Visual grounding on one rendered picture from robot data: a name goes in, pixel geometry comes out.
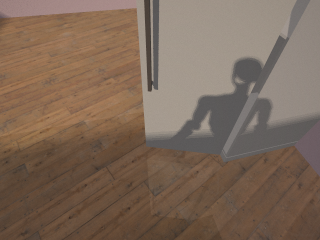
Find fridge door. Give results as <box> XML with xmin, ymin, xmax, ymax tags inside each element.
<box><xmin>136</xmin><ymin>0</ymin><xmax>297</xmax><ymax>155</ymax></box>

